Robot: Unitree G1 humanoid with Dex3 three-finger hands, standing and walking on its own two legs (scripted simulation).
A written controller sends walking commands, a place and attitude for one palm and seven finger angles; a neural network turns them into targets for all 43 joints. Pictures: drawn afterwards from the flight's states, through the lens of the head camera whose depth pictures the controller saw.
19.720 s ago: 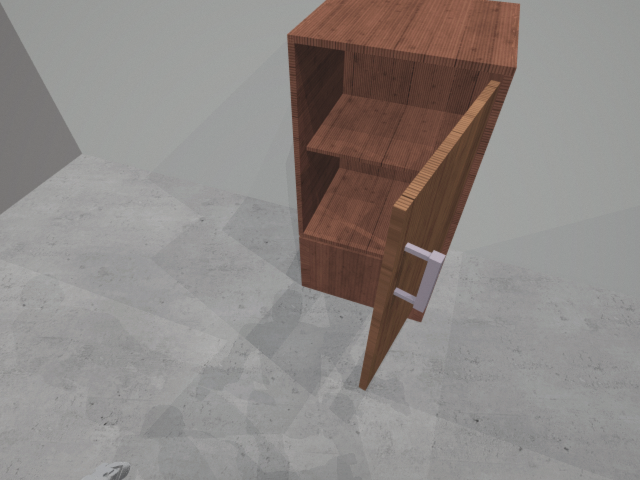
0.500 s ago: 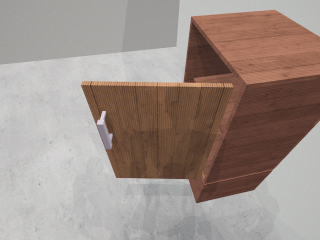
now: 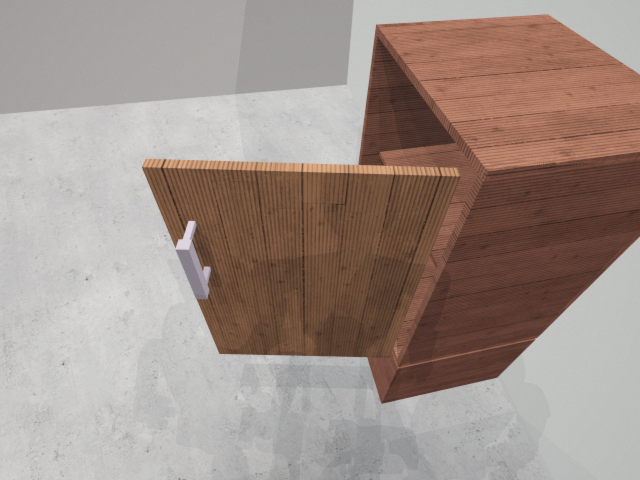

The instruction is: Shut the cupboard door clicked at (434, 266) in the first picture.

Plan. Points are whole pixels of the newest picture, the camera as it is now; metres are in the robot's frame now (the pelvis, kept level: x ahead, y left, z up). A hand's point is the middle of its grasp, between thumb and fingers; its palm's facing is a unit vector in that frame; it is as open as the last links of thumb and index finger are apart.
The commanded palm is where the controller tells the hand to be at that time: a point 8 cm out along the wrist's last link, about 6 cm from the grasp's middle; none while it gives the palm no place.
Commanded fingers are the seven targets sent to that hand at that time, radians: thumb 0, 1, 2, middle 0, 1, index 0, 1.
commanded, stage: raise the hand and make a fist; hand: left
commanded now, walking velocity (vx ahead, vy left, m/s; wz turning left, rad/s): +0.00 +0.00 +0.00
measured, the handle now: (196, 261) +0.43 +0.23 -0.03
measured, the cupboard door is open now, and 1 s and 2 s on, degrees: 77 77 77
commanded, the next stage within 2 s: bring the fist close to the handle in 1.84 s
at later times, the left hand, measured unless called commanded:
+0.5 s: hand out of the picture +0.12 +0.17 -0.05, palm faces +0.08 -1.00 -0.06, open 5.4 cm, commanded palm +0.11 +0.22 -0.06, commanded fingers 0.00 0.90 0.90 -0.73 -0.88 -0.73 -0.88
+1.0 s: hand (173, 457) +0.16 +0.19 -0.05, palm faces +0.03 -1.00 -0.03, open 3.3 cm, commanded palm +0.13 +0.24 -0.04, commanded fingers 0.00 0.90 0.90 -1.19 -1.38 -1.19 -1.38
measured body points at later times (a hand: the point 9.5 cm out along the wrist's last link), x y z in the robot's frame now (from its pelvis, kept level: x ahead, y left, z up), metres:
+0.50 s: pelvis -0.06 -0.03 -0.12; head +0.01 -0.02 +0.32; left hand +0.11 +0.22 -0.05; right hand +0.19 -0.23 -0.17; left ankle -0.01 +0.11 -0.74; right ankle -0.03 -0.11 -0.74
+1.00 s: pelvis -0.05 +0.01 -0.10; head +0.02 +0.02 +0.34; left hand +0.15 +0.24 -0.04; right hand +0.13 -0.23 -0.17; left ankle -0.01 +0.11 -0.74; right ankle -0.03 -0.11 -0.74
